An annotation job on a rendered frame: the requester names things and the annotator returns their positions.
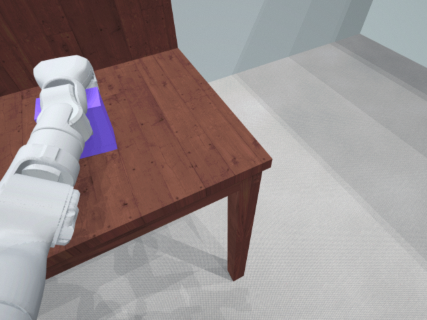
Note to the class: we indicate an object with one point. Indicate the robot left upper arm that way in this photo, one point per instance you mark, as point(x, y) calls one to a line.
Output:
point(35, 214)

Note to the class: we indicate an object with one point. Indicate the robot left forearm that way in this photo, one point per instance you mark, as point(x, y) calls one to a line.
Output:
point(58, 139)

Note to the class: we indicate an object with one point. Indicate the sponge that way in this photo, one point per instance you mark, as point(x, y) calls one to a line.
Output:
point(103, 138)

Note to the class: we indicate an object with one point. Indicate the robot left hand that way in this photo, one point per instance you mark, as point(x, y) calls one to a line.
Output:
point(73, 66)

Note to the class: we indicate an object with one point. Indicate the table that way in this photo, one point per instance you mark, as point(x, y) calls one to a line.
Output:
point(179, 146)

